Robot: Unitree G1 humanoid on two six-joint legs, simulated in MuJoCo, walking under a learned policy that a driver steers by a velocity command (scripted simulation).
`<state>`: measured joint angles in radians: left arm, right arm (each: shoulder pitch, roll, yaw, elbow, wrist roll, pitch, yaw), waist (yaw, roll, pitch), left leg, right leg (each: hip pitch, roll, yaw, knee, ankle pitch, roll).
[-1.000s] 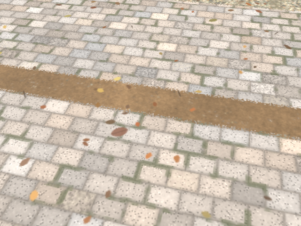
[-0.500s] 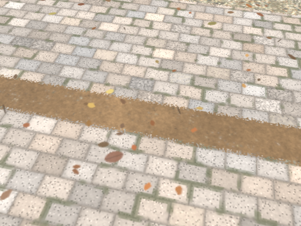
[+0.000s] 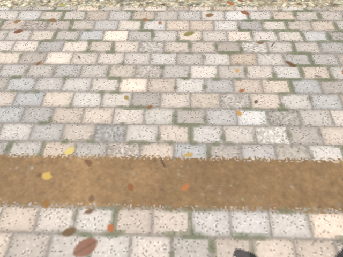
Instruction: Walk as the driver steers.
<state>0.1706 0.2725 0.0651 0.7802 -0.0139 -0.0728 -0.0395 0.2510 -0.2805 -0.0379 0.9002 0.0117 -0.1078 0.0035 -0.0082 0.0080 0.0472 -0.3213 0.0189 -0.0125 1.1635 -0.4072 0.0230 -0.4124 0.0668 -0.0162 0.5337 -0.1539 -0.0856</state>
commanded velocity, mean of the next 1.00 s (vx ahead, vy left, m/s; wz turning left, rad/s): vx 0.18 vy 0.00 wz -0.34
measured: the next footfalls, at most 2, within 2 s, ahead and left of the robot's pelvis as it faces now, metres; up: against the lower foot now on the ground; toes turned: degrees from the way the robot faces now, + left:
left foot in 0.36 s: +0.40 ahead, +0.09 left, +0.00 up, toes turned -17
right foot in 0.74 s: +0.27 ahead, -0.12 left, +0.00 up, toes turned -18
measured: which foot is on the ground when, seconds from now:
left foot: up 0.00-0.34, down 0.36-1.00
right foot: down 0.00-0.36, up 0.38-0.72, down 0.74-1.00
